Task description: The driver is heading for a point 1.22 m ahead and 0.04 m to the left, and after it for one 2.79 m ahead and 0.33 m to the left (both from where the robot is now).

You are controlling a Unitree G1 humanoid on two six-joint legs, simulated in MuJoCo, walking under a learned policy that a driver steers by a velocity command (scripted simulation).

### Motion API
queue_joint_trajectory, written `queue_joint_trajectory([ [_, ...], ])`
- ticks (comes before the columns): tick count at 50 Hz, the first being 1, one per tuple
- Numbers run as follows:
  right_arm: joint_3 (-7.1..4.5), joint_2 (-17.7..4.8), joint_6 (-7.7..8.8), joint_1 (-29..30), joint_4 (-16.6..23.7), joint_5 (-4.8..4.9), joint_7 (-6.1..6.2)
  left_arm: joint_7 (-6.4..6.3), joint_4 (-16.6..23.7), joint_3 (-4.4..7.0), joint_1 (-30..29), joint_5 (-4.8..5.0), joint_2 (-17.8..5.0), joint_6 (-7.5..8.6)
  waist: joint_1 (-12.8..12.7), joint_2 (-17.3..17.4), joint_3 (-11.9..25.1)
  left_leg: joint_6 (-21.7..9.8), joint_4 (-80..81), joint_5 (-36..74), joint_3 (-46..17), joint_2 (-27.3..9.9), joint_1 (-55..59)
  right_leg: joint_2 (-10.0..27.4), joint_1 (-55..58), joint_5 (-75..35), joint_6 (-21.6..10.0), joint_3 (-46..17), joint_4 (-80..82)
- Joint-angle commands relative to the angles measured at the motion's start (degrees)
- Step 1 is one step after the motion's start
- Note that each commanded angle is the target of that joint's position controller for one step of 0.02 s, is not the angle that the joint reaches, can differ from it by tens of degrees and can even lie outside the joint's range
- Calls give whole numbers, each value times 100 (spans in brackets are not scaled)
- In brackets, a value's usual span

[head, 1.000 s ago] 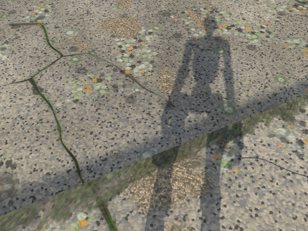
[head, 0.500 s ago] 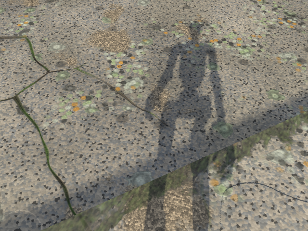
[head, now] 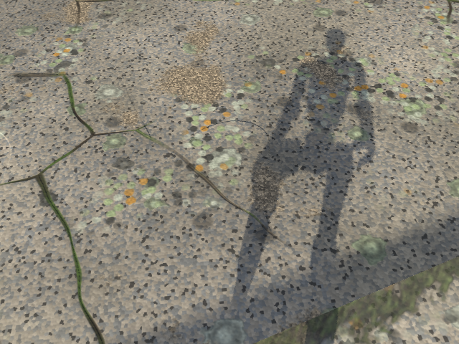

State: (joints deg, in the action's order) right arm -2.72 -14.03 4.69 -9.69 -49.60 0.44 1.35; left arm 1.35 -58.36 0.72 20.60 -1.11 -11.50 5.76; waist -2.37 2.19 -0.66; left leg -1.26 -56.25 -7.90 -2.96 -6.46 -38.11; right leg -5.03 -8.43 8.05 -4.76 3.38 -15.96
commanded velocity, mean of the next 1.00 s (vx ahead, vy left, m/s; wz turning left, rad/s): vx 0.17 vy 0.00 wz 0.00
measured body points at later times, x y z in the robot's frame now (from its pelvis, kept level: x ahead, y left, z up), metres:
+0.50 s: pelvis +0.12 +0.03 -0.01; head +0.12 +0.03 +0.44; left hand +0.12 +0.27 -0.17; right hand +0.20 -0.20 -0.16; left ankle +0.19 +0.13 -0.75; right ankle +0.09 -0.09 -0.75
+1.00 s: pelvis +0.23 +0.05 +0.00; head +0.23 +0.06 +0.45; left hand +0.28 +0.31 -0.15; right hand +0.22 -0.20 -0.15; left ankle +0.21 +0.13 -0.75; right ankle +0.17 -0.09 -0.65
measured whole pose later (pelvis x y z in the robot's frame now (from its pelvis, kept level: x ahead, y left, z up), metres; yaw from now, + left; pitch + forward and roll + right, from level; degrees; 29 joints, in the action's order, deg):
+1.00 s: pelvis +0.23 +0.05 +0.00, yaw -1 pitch +0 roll +0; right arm -2.8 -11.1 6.1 -20.5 -60.7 0.3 -0.9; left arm -0.8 -59.7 2.8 15.2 2.0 -13.4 4.9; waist 1.3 -1.3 0.5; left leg -3.7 -23.2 -14.4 3.3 2.3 -9.1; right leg 2.3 -26.1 16.8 -4.3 -1.0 -66.0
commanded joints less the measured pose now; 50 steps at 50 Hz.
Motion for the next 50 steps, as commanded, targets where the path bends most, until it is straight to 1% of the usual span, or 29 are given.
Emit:
queue_joint_trajectory([
  [1, 27, 14, -50, -273, 142, -41, 7, -128, 308, 110, -254, 25, -809, 36, 270, -540, 42, 88, 1223, 897, 247, 172, 1015, 1294, -764, -3407, -707, -382, 331],
  [4, 13, -99, -118, 176, 296, -45, -42, -159, 152, 97, -69, 72, -834, -83, 122, -542, 168, 56, 1898, 1108, 195, 326, 1294, 1394, -414, -3124, -626, -493, 72],
  [7, -29, -229, -102, 106, 331, -76, -106, -179, 59, 84, -177, 146, -762, -182, 242, -644, 259, -147, 2508, 763, 159, 393, 1556, 1535, 2, -2852, -542, -733, -492],
  [8, -77, -322, -80, -178, 221, -119, -107, -191, 46, 71, -236, 188, -701, -211, 386, -533, 374, -242, 3025, 1200, 194, 434, 1986, 1383, 52, -2435, -393, -744, -825],
  [9, -179, -666, -71, -497, 102, -176, -75, -207, 12, 59, 27, 146, -650, -210, 352, -196, 643, -388, 3138, 3165, -83, 114, 2717, 1020, -62, -1799, -126, -637, -1283],
  [10, -212, -918, -100, -620, 92, -189, -53, -195, -98, -7, 666, 31, -421, -171, 35, 426, 1069, -800, 2718, 4513, -593, -493, 3898, 617, -816, -151, 106, -499, -1901],
  [11, -104, -470, -175, -784, -1, -148, -61, -196, -294, -135, 1062, 47, -17, -211, 96, 1093, 1508, -1434, 2825, 3943, -1248, -1058, 4327, 420, -1272, 1554, 369, -313, -2586],
  [12, -13, -144, -226, -808, -37, -112, -86, -215, -285, -102, 836, 122, -183, -314, 205, 1038, 1371, -1561, 3241, 2601, -1727, -1158, 3938, 442, -1411, 2342, 497, -354, -2892],
  [13, 18, -141, -240, -592, -28, -122, -101, -249, -177, -55, 449, 178, -329, -424, 205, 847, 1016, -1452, 3538, 1423, -1880, -1087, 3486, 507, -1580, 2557, 550, -439, -3064],
  [16, -16, -418, -250, 202, 111, -172, -65, -332, -176, -1, 189, 108, -334, -675, -14, 500, 550, -1055, 4088, -333, -1603, -876, 2181, 761, -1112, 2140, 649, -569, -2983],
  [18, -4, -329, -326, 590, 135, -120, -41, -344, -351, -34, 368, 70, -127, -691, -223, 441, 376, -686, 4151, -1168, -918, -357, 1536, 666, -291, 1018, 555, -324, -1838],
  [21, -61, -334, -405, 103, -162, -14, -2, -315, -364, -39, 304, -66, -283, -717, 14, 188, -11, -287, 4015, -2358, -509, 80, 1448, 731, -340, 947, 338, -340, -1009],
  [22, -64, -221, -420, -18, -187, 24, 24, -327, -394, 6, 193, 4, -506, -688, 185, -347, -342, -215, 3872, -1948, -167, 358, 1867, 731, -1161, 1716, 225, -455, -814],
  [24, -54, -119, -385, -138, -301, -26, 54, -344, -400, -31, -94, 44, -341, -549, 306, -662, -357, -227, 3399, -860, -44, 414, 2577, 785, -1548, 1691, 283, -550, -468],
  [30, -49, -60, -408, -281, -596, -28, 14, -319, -531, -31, 60, 85, -261, -422, 254, -326, -36, -304, 3086, 656, 56, 419, 2927, 710, -984, 730, 338, -465, -550],
  [31, -38, -14, -424, -365, -681, -27, 13, -321, -606, -38, 210, 87, -230, -439, 233, -354, 76, -297, 3048, 143, 147, 504, 2977, 684, -904, 1158, 299, -442, -476],
  [33, -85, -104, -440, -354, -751, 26, 24, -340, -596, 50, 274, 143, -487, -476, 184, -579, -205, -294, 2673, -1393, 445, 798, 2510, 787, -945, 2332, 26, -683, -295],
  [35, -92, -93, -337, -25, -663, 41, 1, -358, -520, 146, 441, 171, -763, -434, 1, -862, -641, -295, 2068, -1664, 635, 928, 1434, 1435, -610, 3060, -399, -1580, 192],
  [36, -85, -55, -245, 124, -601, 56, -31, -365, -485, 211, 437, 196, -950, -387, -35, -997, -850, -346, 1823, -1361, 657, 844, 935, 1889, -343, 3012, -606, -2106, 358],
  [38, -81, -21, -65, 197, -564, 42, -109, -368, -446, 255, 377, 206, -934, -270, -15, -1004, -944, -429, 1580, -1167, 477, 553, 617, 2272, -91, 2050, -806, -2387, 212],
  [40, -113, -26, 40, -231, -694, 95, -167, -316, -372, 256, 174, 254, -844, -218, 269, -934, -778, -505, 2100, -1108, 545, 562, 1269, 2079, -215, 1491, -651, -2030, -96],
  [42, -237, -212, 40, -1244, -1060, 110, -153, -278, -198, 235, -274, 271, -775, -196, 737, -615, -514, -593, 2737, -747, 301, 562, 2974, 1493, -1173, 814, -292, -1310, -865],
  [43, -392, -710, 59, -1921, -1240, 135, -138, -258, -14, 132, -402, 277, -395, -128, 914, 604, -326, -1064, 3469, -1122, -1173, -224, 3982, 653, -2211, 484, 116, -316, -2538],
  [44, -439, -980, 77, -2645, -1354, 75, -204, -257, 107, 78, -421, 256, -216, -42, 1159, 1563, 137, -1719, 4369, -1250, -3359, -1298, 4904, 208, -3172, 1730, 311, -219, -4465],
  [45, -247, -540, 145, -2179, -1239, -54, -219, -217, 189, 168, -563, 302, -498, 40, 829, 895, 45, -1652, 4353, -1026, -3485, -1465, 4741, 443, -3637, 1972, 154, -855, -5447],
  [46, -183, -429, 197, -1660, -1050, -30, -214, -191, 163, 199, -519, 383, -591, 64, 607, 592, -94, -1499, 4333, -514, -2842, -1385, 4408, 703, -3656, 1582, 16, -945, -5749],
  [47, -135, -377, 226, -1375, -947, -14, -234, -194, 134, 225, -519, 370, -603, 61, 481, 227, -117, -1349, 4398, -117, -2289, -1218, 4175, 913, -3575, 1122, -56, -925, -5691],
  [48, -71, -268, 222, -1218, -910, -3, -246, -211, 126, 273, -550, 326, -624, 35, 376, 24, -183, -1207, 4479, 354, -1745, -1020, 3961, 1089, -3444, 768, -67, -886, -5390],
  [50, 13, -111, 176, -1303, -981, -36, -220, -221, 161, 343, -611, 311, -619, -63, 302, 183, -207, -1004, 4641, 755, -1005, -639, 3738, 1223, -3115, 434, 4, -695, -4814],
])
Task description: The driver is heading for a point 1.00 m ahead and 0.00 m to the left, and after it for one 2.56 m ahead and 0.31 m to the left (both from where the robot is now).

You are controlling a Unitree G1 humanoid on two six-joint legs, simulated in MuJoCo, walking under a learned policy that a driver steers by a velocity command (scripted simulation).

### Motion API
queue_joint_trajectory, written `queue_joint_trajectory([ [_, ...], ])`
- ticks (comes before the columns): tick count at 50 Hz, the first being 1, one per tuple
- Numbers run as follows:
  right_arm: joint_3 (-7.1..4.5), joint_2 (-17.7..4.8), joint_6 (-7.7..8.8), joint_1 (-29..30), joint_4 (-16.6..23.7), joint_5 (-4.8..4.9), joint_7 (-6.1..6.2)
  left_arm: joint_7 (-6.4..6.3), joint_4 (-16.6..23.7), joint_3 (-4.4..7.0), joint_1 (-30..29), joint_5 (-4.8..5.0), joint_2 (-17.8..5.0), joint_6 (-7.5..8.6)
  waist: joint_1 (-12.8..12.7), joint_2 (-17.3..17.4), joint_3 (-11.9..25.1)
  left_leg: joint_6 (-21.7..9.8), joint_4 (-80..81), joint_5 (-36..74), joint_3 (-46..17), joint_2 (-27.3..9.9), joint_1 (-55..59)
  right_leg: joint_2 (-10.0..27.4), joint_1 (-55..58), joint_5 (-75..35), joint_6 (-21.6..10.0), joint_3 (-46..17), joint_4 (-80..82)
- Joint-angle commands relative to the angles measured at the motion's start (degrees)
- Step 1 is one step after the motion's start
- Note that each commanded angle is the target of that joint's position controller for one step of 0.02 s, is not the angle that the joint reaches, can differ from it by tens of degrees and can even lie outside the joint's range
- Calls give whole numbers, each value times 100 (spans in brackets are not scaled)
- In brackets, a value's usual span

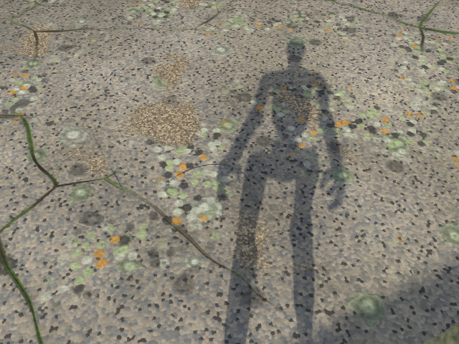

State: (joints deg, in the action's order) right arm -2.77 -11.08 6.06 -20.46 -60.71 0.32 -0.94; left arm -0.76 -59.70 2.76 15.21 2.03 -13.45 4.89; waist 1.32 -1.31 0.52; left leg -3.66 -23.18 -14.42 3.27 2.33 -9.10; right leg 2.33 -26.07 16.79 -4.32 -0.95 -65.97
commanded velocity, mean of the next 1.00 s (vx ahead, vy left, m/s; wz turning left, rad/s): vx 0.48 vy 0.00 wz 0.00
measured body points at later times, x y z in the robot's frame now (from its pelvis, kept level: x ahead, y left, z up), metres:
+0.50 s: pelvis +0.22 -0.08 -0.02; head +0.23 -0.09 +0.43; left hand +0.24 +0.17 -0.16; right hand +0.30 -0.34 -0.16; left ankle +0.18 +0.07 -0.65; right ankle +0.22 -0.18 -0.74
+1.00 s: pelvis +0.53 -0.02 -0.19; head +0.56 -0.01 +0.26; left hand +0.46 +0.22 -0.33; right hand +0.71 -0.23 -0.30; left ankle +0.59 +0.07 -0.92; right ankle +0.36 -0.18 -0.67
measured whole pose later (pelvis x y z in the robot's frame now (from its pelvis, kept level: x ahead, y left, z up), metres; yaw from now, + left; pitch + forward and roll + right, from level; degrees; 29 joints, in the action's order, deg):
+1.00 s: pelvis +0.53 -0.02 -0.19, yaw +0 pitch +3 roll -1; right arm -2.1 -10.9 5.2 -4.2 -50.6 -0.4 -3.8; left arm -0.7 -56.9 2.4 28.0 3.4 -11.3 5.7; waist -4.4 0.1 -0.1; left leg -3.5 -32.0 -12.2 2.6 0.8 -24.2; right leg -0.1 -26.2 41.3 -2.7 -5.9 -101.8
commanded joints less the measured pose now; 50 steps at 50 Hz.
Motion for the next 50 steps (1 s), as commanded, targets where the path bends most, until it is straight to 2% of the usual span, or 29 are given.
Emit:
queue_joint_trajectory([
  [1, 27, -446, 20, -352, 84, -32, 42, -13, 347, 149, -205, 5, -362, -23, -56, 529, -374, -749, 1392, 1553, -1458, -1452, 839, 498, -1391, -547, 25, -178, 452],
  [6, -40, -909, -55, -424, 99, -36, 208, 38, 808, 94, -1381, -95, -185, -84, 120, 411, -650, -856, 1753, 1654, -1087, -1415, 524, 375, -1310, -1503, 271, -2, 2471],
  [10, -87, -874, -116, -557, -6, -15, 160, 152, 915, 87, -1694, -47, -251, -112, 166, 602, -605, -854, 1705, 1608, -626, -1337, 301, 214, -665, -1724, 295, 231, 2643],
  [11, -117, -893, -109, -694, -123, -43, 162, 234, 821, 155, -1383, -25, -393, -95, 47, 738, -495, -939, 1444, 1856, -776, -1706, 614, 419, -772, -2018, 193, -138, 2044],
  [13, -136, -855, -118, -372, -27, 40, 202, 320, 942, 171, -1587, -15, -532, -1, -85, 516, -608, -852, 1121, 2133, -762, -1868, 1214, 526, -1390, -1596, 70, -259, 2187],
  [14, -134, -806, -123, -347, 58, -63, 179, 354, 787, 224, -1347, -55, -583, 39, -155, 408, -380, -881, 769, 2503, -633, -1803, 1100, 311, -916, -1512, 70, 130, 1778],
  [16, -123, -791, -143, 231, 254, -71, 126, 395, 304, 393, 105, -70, -750, 100, -911, 657, 168, -668, -738, 4036, -200, -1396, -179, -161, 1558, -1075, -61, 615, 1809],
  [17, -120, -809, -111, 520, 297, 79, 114, 412, 82, 481, 924, -79, -866, 148, -1401, 751, 415, -462, -2168, 4039, -288, -1143, -676, -186, 2548, -804, -269, 438, 2630],
  [18, -77, -645, -14, 603, 438, 56, 122, 396, -88, 592, 1553, -124, -1396, 179, -1633, -608, 547, -175, -4914, 1528, -93, -393, -1659, 677, 3240, -1051, -754, -604, 3474],
  [19, 31, -63, 162, -386, 367, 11, 62, 491, 113, 344, 944, -116, -1097, 203, -624, -1663, 723, -257, -6207, -1932, -1044, 210, -3041, 1318, 3538, -1726, -1178, -2386, 3599],
  [20, -34, -296, 254, -433, 533, 302, 60, 588, 110, 301, 885, -39, -939, 193, -529, -1681, 632, -388, -6378, -1754, -1329, 281, -3640, 1891, 3215, -1216, -1542, -3625, 4826],
  [21, -124, -613, 197, 114, 760, 471, 124, 648, 155, 226, 550, -65, -684, 233, -379, -806, 87, -452, -6387, -1288, -1237, -73, -3924, 1981, 2550, -608, -1488, -3545, 4963],
  [22, -168, -762, 33, 264, 837, 402, 187, 661, 328, 151, 49, -99, -549, 242, -183, -18, -200, -393, -5834, -912, -1164, -412, -3476, 1883, 1564, -730, -1388, -2842, 4983],
  [24, -210, -699, -251, 47, 817, 192, 203, 553, 487, 134, -486, -236, -537, 249, 154, 142, -157, -173, -4841, -599, -1100, -916, -2586, 1512, 577, -379, -1232, -2013, 4977],
  [25, -210, -603, -314, -72, 768, 95, 139, 464, 398, 106, -344, -358, -507, 259, 165, 31, -65, -150, -4783, -165, -1034, -921, -2442, 1401, 559, -680, -1190, -1792, 4936],
  [26, -274, -704, -328, 156, 869, 112, 116, 414, 390, 100, -173, -360, -573, 315, 151, 81, -181, -166, -4289, 528, -996, -917, -2582, 1105, 608, -729, -1035, -1408, 4988],
  [27, -312, -796, -266, 683, 1064, 156, 65, 272, 281, 65, -34, -264, -463, 369, 69, -177, -296, -188, -3686, 990, -1256, -1052, -3008, 1064, 972, -664, -804, -1296, 4859],
  [30, -229, -515, -128, 1633, 1453, -81, -106, -106, 127, 74, 747, -137, -488, 326, -307, -163, -316, -131, -1825, 3063, -694, -752, -2902, 685, 919, -252, -711, -651, 4438],
  [31, -210, -465, -130, 1737, 1468, -102, -180, -170, 117, 53, 958, -162, -474, 295, -367, -175, -252, -118, -1619, 3434, -633, -660, -2815, 694, 909, -173, -731, -651, 4254],
  [37, -23, -365, -104, 2728, 1849, -37, -508, -239, 339, 31, 1634, -141, -399, 136, -810, -72, -580, -141, -1177, 3697, -547, -628, -3424, 925, 1225, 403, -757, -1026, 3106],
  [39, 35, -333, -17, 3105, 1953, 50, -576, -261, 394, 31, 1821, -163, -360, 44, -972, 4, -659, -103, -794, 3687, -500, -620, -3449, 929, 1453, 364, -694, -1125, 2665],
  [42, 84, -374, 33, 2875, 1807, 128, -580, -284, 471, 70, 1771, -67, -382, -116, -942, -129, -714, -46, 99, 3654, -565, -789, -2788, 827, 1615, -161, -472, -955, 2006],
  [44, -14, -553, 32, 1972, 1454, 98, -497, -212, 435, 111, 1736, -88, -479, -173, -569, -73, -396, -80, 414, 3600, -320, -719, -1484, 707, 1558, -1211, -370, -692, 907],
  [45, -158, -774, 11, 640, 1023, 69, -422, -160, 416, 161, 1505, -126, -518, -128, 130, -30, 86, -288, 620, 4004, -279, -752, 124, 541, 967, -1607, -286, -567, -381],
  [46, -291, -1088, -38, -546, 651, -60, -341, -25, 439, 151, 1386, -112, -417, -8, 711, 616, 613, -559, 283, 4722, -325, -1029, 1957, -20, -261, -610, 4, -129, -2488],
  [47, -188, -1202, -33, -840, 583, -254, -298, 74, 406, 19, 2066, 9, 204, 155, 454, 1500, 1412, -961, -1897, 7138, -1207, -1990, 3941, -492, -2404, 3375, 77, -584, -4917],
  [48, -274, -1303, -113, -1150, 634, -113, -249, 122, 655, 22, 2079, 188, -334, 320, 719, 1686, 2202, -1400, -1940, 6366, -2040, -2426, 4509, -318, -3122, 2831, 59, -1137, -4515],
  [49, -360, -1531, -196, -972, 621, -27, -197, 75, 953, 45, 1604, 286, -426, 374, 618, 1540, 2174, -1845, -1006, 3553, -2952, -2775, 4213, -191, -3778, 2468, 203, -900, -4493],
  [50, -310, -1338, -221, -506, 709, -89, -83, -50, 1130, 24, 872, 293, -300, 387, 474, 744, 1722, -1857, -160, 1602, -3432, -2963, 3191, 62, -4078, 1382, 248, -630, -4256],
])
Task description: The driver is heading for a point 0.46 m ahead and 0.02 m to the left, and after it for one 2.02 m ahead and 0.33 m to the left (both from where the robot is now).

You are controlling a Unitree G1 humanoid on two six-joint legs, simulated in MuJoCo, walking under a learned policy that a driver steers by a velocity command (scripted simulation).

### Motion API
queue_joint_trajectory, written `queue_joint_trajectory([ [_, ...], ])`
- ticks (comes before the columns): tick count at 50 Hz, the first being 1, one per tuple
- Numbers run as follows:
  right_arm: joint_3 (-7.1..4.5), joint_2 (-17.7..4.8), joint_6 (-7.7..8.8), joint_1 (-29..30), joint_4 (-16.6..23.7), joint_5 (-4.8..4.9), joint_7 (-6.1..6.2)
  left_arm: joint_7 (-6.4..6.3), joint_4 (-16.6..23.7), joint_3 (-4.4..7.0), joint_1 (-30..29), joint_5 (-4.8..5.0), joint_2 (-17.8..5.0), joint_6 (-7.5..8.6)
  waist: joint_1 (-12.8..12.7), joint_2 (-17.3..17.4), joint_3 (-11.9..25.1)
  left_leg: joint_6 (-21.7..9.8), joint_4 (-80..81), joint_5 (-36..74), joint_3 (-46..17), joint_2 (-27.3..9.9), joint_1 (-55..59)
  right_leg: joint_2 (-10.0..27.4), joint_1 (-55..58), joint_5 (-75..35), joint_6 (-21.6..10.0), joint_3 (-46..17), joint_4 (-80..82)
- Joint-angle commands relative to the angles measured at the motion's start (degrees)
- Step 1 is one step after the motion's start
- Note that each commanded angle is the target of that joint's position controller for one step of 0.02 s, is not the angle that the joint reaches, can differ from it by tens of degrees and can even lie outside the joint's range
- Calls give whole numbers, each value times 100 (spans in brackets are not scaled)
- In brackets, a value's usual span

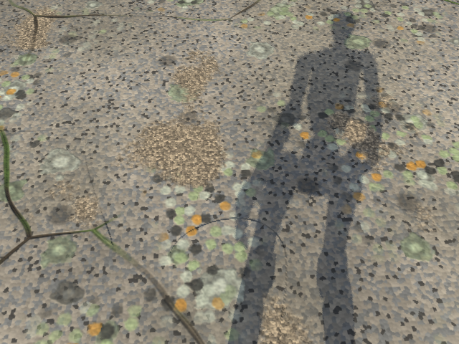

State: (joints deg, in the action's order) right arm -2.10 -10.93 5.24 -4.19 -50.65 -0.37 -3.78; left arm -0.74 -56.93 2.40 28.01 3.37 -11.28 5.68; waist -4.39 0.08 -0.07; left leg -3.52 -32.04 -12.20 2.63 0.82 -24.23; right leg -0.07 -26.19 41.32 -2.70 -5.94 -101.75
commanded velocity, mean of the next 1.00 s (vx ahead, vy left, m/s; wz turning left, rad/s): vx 0.50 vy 0.00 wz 0.00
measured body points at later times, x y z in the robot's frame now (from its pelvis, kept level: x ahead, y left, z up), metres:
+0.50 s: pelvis +0.29 -0.05 +0.01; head +0.32 -0.06 +0.45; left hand +0.45 +0.21 -0.10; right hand +0.32 -0.31 -0.14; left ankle +0.18 +0.10 -0.64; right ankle +0.35 -0.12 -0.73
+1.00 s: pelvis +0.56 +0.02 +0.00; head +0.60 +0.02 +0.45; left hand +0.55 +0.28 -0.14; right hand +0.75 -0.23 -0.10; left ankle +0.65 +0.11 -0.73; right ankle +0.40 -0.12 -0.65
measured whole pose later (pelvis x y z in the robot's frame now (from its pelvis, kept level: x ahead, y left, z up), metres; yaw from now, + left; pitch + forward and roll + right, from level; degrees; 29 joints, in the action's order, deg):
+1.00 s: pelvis +0.56 +0.02 +0.00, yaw +0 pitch +2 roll +0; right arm -3.0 -13.6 5.7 -2.5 -48.7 0.5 -1.8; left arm 0.1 -57.1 3.1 20.5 1.4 -14.2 5.0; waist -2.5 -0.5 -1.8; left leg -3.0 -30.7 -8.1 2.9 0.5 -25.4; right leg 0.0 -13.2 28.1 -1.9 -2.2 -57.5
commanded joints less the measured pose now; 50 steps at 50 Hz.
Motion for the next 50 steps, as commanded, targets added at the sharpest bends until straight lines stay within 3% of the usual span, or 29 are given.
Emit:
queue_joint_trajectory([
  [1, -243, -1069, -44, -1286, -10, -64, 199, -181, 952, 123, -697, 5, -688, 209, 672, -58, 1251, -1712, 1367, 585, -3636, -2805, 3287, 533, -3631, -2012, 70, 8, 289],
  [2, -143, -865, 55, -516, 126, -86, 202, -215, 886, 143, -677, -151, -606, 52, 165, -153, 607, -1696, 1481, 1297, -3395, -2619, 1836, 777, -2926, -2438, 278, -100, 1123],
  [3, -76, -725, 44, -138, 116, -29, 179, -200, 788, 122, -513, -280, -365, -100, -85, -165, 61, -1431, 1669, 1593, -2469, -2161, 640, 933, -2168, -2519, 397, -52, 2162],
  [4, -80, -711, 69, -165, 122, -94, 188, -187, 790, 115, -574, -353, -269, -136, -48, 142, -116, -1298, 1863, 1788, -1938, -1819, 78, 964, -1665, -2728, 465, 9, 2911],
  [5, -98, -780, 84, -456, 9, -130, 249, -188, 887, 137, -776, -348, -288, -112, 30, 404, -138, -1233, 1950, 2204, -1554, -1528, -40, 910, -1386, -3111, 501, 103, 3523],
  [8, -170, -957, 78, -1059, -211, 65, 441, -52, 1104, 95, -1656, -351, -230, -5, 368, 462, 25, -984, 2001, 2846, -821, -1116, 506, 642, -827, -4400, 315, 422, 5625],
  [10, -216, -1072, 35, -1378, -350, 151, 473, 39, 1251, 74, -2217, -286, -205, -5, 554, 386, 37, -912, 2081, 2467, -838, -1191, 1188, 473, -833, -4648, 209, 526, 6362],
  [12, -222, -1010, -22, -1703, -485, 228, 467, 118, 1402, 85, -2735, -252, -282, -6, 736, 274, -148, -849, 2057, 2018, -921, -1328, 1873, 410, -1126, -4656, 89, 526, 6815],
  [15, -257, -1079, -122, -1969, -620, 173, 456, 258, 1571, 113, -3092, -265, -386, 35, 760, 287, -257, -760, 1784, 2100, -978, -1527, 2567, 307, -1207, -4096, -145, 580, 7105],
  [17, -291, -1202, -164, -1781, -584, 149, 449, 282, 1516, 198, -2756, -271, -590, 50, 447, 388, -11, -615, 1257, 3150, -827, -1455, 2622, 76, -347, -3715, -300, 778, 7310],
  [18, -262, -1148, -166, -1651, -534, 146, 433, 264, 1308, 308, -2096, -295, -801, 50, 93, 345, 405, -499, 490, 3847, -613, -1204, 2407, -65, 728, -3792, -441, 883, 7365],
  [19, -208, -1053, -155, -1504, -396, 80, 427, 226, 1042, 442, -1002, -331, -1162, 46, -346, 104, 1141, -294, -912, 3288, -361, -894, 1444, 450, 2492, -4307, -741, 281, 7077],
  [20, -30, -524, -44, -2075, -322, 38, 382, 195, 911, 571, -244, -390, -1743, 20, -286, -1130, 2058, 118, -3347, 630, -56, 12, -824, 1902, 4829, -3837, -1638, -2125, 7335],
  [21, -60, -712, 96, -2054, -383, 91, 305, 187, 867, 469, -30, -326, -1450, -11, -320, -1399, 2476, 90, -4207, -2034, -901, 190, -1697, 2282, 5180, -3315, -1848, -3590, 8070],
  [22, -189, -1142, 160, -1585, -265, 240, 285, 170, 958, 383, -614, -288, -1223, -1, -233, -1027, 1561, 28, -4522, -1777, -970, -133, -2243, 2118, 4473, -2999, -1563, -2881, 8234],
  [23, -186, -1151, 164, -1177, -151, 257, 305, 164, 1093, 328, -1187, -283, -1075, 0, -53, -577, 927, -8, -4247, -1198, -781, -463, -2149, 1881, 3473, -3200, -1342, -2084, 8418],
  [24, -206, -1056, 119, -996, -109, 182, 357, 184, 1119, 277, -1558, -321, -923, 11, 145, -251, 505, 23, -3817, -840, -676, -658, -1875, 1670, 2570, -3587, -1223, -1586, 8648],
  [26, -235, -879, -45, -1190, -146, 129, 431, 235, 1082, 218, -1821, -369, -734, 65, 500, -393, 294, 56, -3283, -479, -685, -862, -1175, 1362, 1656, -3872, -1079, -1026, 9024],
  [30, -252, -752, -107, -791, -3, 59, 475, 158, 854, 284, -1419, -344, -982, 120, 500, -317, 75, 218, -2315, 430, -602, -911, -1490, 1249, 1595, -4424, -1110, -482, 9382],
  [32, -248, -700, -90, -400, 123, 31, 460, 96, 742, 283, -1215, -318, -1003, 84, 407, -305, 6, 276, -1676, 1062, -568, -870, -1621, 1166, 1729, -4653, -1009, -244, 9398],
  [36, -185, -578, -57, 333, 332, 85, 380, 59, 529, 274, -841, -261, -1036, 57, 173, -364, -150, 289, -526, 1896, -406, -671, -1352, 1021, 1873, -4358, -836, 104, 9395],
  [41, -114, -628, 6, 1099, 652, 147, 216, 49, 231, 297, -410, -224, -1121, -27, -49, -398, -425, 155, 180, 1419, -302, -517, -1458, 1369, 2686, -4406, -833, -2, 9041],
  [43, -145, -754, 56, 1009, 698, 166, 161, 27, 171, 329, -425, -208, -1199, -81, 92, -500, -349, 6, 353, 960, -252, -432, -1154, 1516, 2952, -4914, -740, -57, 8760],
  [45, -279, -991, 86, 135, 469, 144, 170, 13, 195, 329, -666, -200, -1250, -136, 619, -602, 153, -206, 578, 796, 60, -97, 208, 1315, 2905, -6572, -562, 166, 7840],
  [46, -429, -1311, 86, -895, 164, 116, 213, 10, 251, 267, -746, -237, -1104, -143, 1040, -469, 811, -430, 416, 1030, -121, -248, 1748, 1010, 2312, -6685, -393, 409, 6674],
  [47, -567, -1852, 71, -1836, 15, -4, 263, 34, 392, 130, -412, -304, -700, -74, 1140, 440, 1770, -1121, 311, 933, -2035, -1677, 4091, 391, 299, -4882, -30, 772, 4508],
  [48, -515, -1779, 25, -2064, -72, 47, 231, 79, 318, -2, -57, -285, -339, 60, 1031, 1528, 2398, -1641, 1149, 119, -4161, -2438, 5026, -302, -1120, -898, 99, 270, 3183],
  [49, -385, -1326, 17, -1835, -46, 98, 235, 105, 372, 170, -550, -140, -980, 144, 1114, 1093, 1812, -1375, 1354, -397, -3859, -2213, 4602, 52, -1722, -929, -4, -133, 2607],
  [50, -326, -1150, 16, -1293, 77, 118, 246, 99, 531, 211, -1024, -82, -1134, 182, 997, 808, 1041, -1149, 1507, -144, -3048, -2029, 3725, 352, -1923, -1483, -69, 75, 2666],
])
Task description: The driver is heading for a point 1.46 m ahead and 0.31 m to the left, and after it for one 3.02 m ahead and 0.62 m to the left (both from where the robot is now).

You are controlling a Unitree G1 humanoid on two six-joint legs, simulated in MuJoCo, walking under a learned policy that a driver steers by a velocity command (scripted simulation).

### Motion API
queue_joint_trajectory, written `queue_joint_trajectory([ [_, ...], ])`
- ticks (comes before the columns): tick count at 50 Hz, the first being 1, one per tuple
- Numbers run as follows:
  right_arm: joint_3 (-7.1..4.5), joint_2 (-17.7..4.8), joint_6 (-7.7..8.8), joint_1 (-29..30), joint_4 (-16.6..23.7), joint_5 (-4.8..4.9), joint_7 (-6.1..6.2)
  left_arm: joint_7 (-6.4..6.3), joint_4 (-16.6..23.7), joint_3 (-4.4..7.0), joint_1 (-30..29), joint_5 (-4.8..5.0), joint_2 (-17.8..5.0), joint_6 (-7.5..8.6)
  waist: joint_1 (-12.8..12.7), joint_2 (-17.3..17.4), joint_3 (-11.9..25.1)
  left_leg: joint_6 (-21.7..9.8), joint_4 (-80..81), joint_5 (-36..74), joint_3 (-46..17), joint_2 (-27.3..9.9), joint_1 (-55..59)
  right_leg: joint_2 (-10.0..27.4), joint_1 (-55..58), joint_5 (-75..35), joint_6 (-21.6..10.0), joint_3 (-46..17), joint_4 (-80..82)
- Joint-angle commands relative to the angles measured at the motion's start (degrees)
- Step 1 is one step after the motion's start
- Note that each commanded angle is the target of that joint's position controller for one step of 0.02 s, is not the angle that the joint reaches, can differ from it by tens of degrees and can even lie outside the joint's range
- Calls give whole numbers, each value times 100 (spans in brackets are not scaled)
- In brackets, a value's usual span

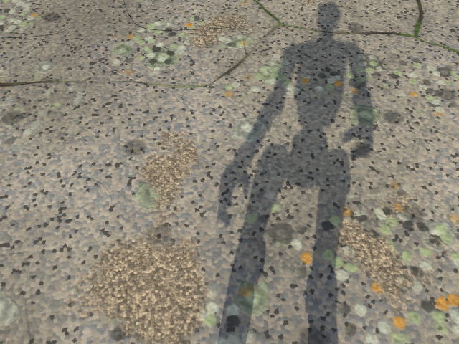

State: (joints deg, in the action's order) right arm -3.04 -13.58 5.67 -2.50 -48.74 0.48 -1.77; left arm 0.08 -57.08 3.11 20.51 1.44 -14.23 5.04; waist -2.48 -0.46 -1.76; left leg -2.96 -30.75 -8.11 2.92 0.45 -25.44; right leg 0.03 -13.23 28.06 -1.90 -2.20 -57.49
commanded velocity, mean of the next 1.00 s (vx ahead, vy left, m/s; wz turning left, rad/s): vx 0.50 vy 0.00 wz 0.00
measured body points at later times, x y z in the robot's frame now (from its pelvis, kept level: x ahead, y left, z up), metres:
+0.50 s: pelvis +0.28 -0.04 -0.01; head +0.31 -0.05 +0.44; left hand +0.50 +0.19 -0.10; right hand +0.23 -0.31 -0.15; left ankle +0.09 +0.09 -0.71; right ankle +0.40 -0.14 -0.73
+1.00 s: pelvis +0.55 -0.03 +0.00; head +0.58 -0.03 +0.45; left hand +0.51 +0.24 -0.14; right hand +0.76 -0.26 -0.10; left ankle +0.71 +0.10 -0.71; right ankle +0.40 -0.14 -0.73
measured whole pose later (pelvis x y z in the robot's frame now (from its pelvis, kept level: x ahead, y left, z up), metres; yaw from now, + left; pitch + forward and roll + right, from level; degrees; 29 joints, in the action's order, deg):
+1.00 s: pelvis +0.55 -0.03 +0.00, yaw +0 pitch +2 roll -2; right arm -2.8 -13.4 4.7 -0.4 -48.3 1.0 -2.1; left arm -0.5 -57.6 3.7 22.0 0.9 -14.6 3.8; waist -4.3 1.6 -0.5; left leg -2.8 -29.4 -0.9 0.9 -3.2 -31.8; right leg -1.7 4.6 20.8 -0.7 2.8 -14.0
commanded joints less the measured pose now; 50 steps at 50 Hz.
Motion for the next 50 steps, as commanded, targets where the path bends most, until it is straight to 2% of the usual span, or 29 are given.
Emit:
queue_joint_trajectory([
  [1, -185, -748, -23, -1048, -27, -15, 32, -27, 581, 154, -518, 56, -794, 236, 635, 442, 794, -1102, 1586, -131, -2527, -1773, 2984, 573, -2985, -670, -142, -179, -1463],
  [2, -139, -603, -1, -822, 7, -75, 14, -61, 587, 194, -552, -10, -723, 174, 439, 381, 503, -1033, 1792, 232, -2112, -1568, 2348, 738, -2699, -979, -119, -172, -1153],
  [3, -115, -521, 17, -763, -20, -114, -2, -69, 572, 196, -424, -25, -586, 95, 274, 509, 461, -1004, 1968, 367, -1877, -1448, 1979, 838, -2366, -1168, -108, -203, -966],
  [5, -128, -560, 53, -862, -112, -77, 4, -92, 562, 183, -341, -34, -375, -23, 160, 538, 338, -1049, 2211, 649, -1514, -1347, 1650, 893, -2241, -1348, -31, -142, -629],
  [6, -150, -655, 63, -963, -169, -76, 34, -105, 621, 192, -481, -54, -380, -55, 155, 490, 247, -1065, 2293, 826, -1380, -1333, 1598, 903, -2371, -1552, 28, -113, -427],
  [9, -179, -796, 34, -1279, -303, -66, 144, -97, 835, 204, -1082, -122, -384, -60, 267, 373, 72, -1016, 2397, 1222, -1078, -1276, 1743, 894, -2791, -2440, 176, -70, 510],
  [13, -168, -842, 4, -1614, -433, -8, 194, 0, 1053, 126, -1859, -92, -237, -25, 493, 397, -77, -816, 2455, 1120, -646, -1063, 1803, 665, -2471, -3431, 158, 139, 1846],
  [17, -192, -915, -72, -2038, -647, 35, 210, 124, 1300, 70, -2518, -32, -274, 4, 695, 379, -301, -815, 2276, 981, -681, -1330, 2495, 537, -2609, -3295, 89, 172, 2495],
  [20, -243, -1000, -156, -2085, -727, 60, 250, 228, 1430, 76, -2624, -19, -399, 62, 596, 449, -297, -719, 1907, 1421, -755, -1590, 3014, 461, -2498, -2715, -99, 167, 2791],
  [21, -261, -1045, -178, -2022, -721, 60, 257, 237, 1404, 105, -2457, -18, -487, 78, 481, 510, -182, -662, 1703, 1882, -739, -1604, 3080, 370, -2166, -2509, -170, 242, 2849],
  [22, -276, -1095, -201, -1901, -694, 63, 261, 231, 1318, 169, -2089, -29, -621, 91, 249, 587, 58, -588, 1276, 2797, -652, -1533, 3071, 190, -1540, -2369, -267, 400, 2916],
  [23, -246, -1020, -232, -1811, -669, 55, 260, 202, 1062, 293, -1272, -48, -831, 89, -156, 526, 539, -457, 347, 3519, -440, -1264, 2864, 5, -414, -2444, -421, 554, 3010],
  [24, -165, -844, -235, -1803, -555, -13, 263, 151, 787, 420, -177, -110, -1188, 89, -536, 197, 1344, -270, -1165, 2720, -211, -951, 1843, 596, 1379, -2752, -726, -80, 2720],
  [25, 40, -180, -115, -2447, -468, -52, 207, 130, 647, 548, 471, -173, -1758, 61, -349, -1208, 2197, 170, -3487, -160, -41, 71, -563, 2044, 3635, -2025, -1667, -2697, 3086],
  [26, 7, -398, 37, -2341, -560, 32, 162, 145, 637, 401, 534, -119, -1312, 41, -428, -1319, 2549, 127, -4336, -2477, -886, 203, -1341, 2296, 3806, -1434, -1808, -3995, 3885],
  [27, -120, -847, 118, -1805, -409, 186, 136, 136, 712, 303, 3, -79, -1030, 53, -362, -973, 1619, 23, -4664, -2218, -930, -155, -1869, 2103, 3066, -1220, -1489, -3188, 3974],
  [28, -121, -868, 138, -1426, -322, 207, 157, 127, 837, 238, -487, -91, -837, 54, -207, -550, 1043, -28, -4449, -1665, -755, -481, -1812, 1872, 2139, -1474, -1285, -2402, 4107],
  [29, -149, -812, 104, -1240, -296, 137, 200, 147, 875, 181, -850, -136, -664, 63, -23, -275, 601, -9, -4050, -1254, -655, -687, -1567, 1639, 1267, -1855, -1174, -1847, 4325],
  [30, -184, -745, 20, -1314, -323, 83, 234, 165, 883, 132, -1032, -191, -515, 92, 186, -372, 429, -10, -3717, -981, -694, -857, -1181, 1428, 708, -2104, -1062, -1446, 4521],
  [32, -164, -492, -122, -1507, -375, 55, 246, 180, 808, 136, -1006, -193, -529, 129, 348, -469, 360, 43, -3393, -735, -654, -923, -803, 1296, 234, -2335, -1096, -1092, 4820],
  [34, -181, -490, -174, -1283, -283, 20, 262, 124, 704, 175, -823, -187, -707, 153, 369, -375, 207, 139, -2966, -297, -624, -954, -1062, 1273, 185, -2652, -1165, -836, 5003],
  [37, -196, -493, -161, -690, -89, -33, 247, 21, 572, 186, -523, -164, -795, 119, 237, -271, 60, 262, -1998, 618, -605, -941, -1485, 1213, 441, -2985, -1091, -549, 5086],
  [41, -128, -356, -115, 70, 118, 2, 166, -38, 418, 177, -176, -103, -842, 86, -4, -291, -111, 271, -777, 1484, -392, -724, -1281, 1059, 599, -2866, -923, -170, 5137],
  [46, -57, -376, -55, 805, 423, 57, 14, -61, 142, 215, 295, -58, -915, -33, -221, -271, -351, 156, -44, 1092, -338, -571, -1495, 1398, 1516, -3035, -918, -199, 4782],
  [48, -70, -473, -13, 787, 488, 70, -50, -86, 101, 250, 272, -41, -983, -90, -108, -354, -300, 15, 132, 669, -306, -493, -1305, 1549, 1801, -3511, -838, -241, 4504],
  [49, -103, -568, 3, 595, 456, 74, -63, -94, 110, 266, 189, -39, -1028, -115, 27, -426, -175, -66, 198, 465, -226, -390, -936, 1557, 1857, -4062, -774, -219, 4285],
  [50, -172, -706, 16, 189, 356, 60, -58, -99, 140, 279, 49, -30, -1078, -139, 281, -504, 92, -170, 274, 361, -53, -196, -254, 1475, 1831, -5028, -693, -120, 3830],
])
